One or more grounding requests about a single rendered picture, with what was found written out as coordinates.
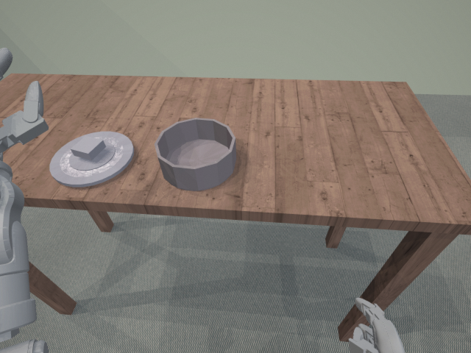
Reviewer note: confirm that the knob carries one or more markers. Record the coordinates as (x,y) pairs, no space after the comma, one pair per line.
(88,148)

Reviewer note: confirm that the lid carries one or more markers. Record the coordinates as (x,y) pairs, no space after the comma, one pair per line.
(78,172)

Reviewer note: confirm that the pot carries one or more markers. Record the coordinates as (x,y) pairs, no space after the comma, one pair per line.
(196,154)

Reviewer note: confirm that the right robot hand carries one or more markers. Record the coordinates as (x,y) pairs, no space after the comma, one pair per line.
(382,338)

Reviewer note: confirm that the robot left forearm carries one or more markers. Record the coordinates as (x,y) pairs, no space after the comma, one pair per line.
(17,309)

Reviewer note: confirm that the left robot hand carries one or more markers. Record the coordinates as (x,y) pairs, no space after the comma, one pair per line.
(22,126)

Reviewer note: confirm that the table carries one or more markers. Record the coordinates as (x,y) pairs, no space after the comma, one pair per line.
(361,154)

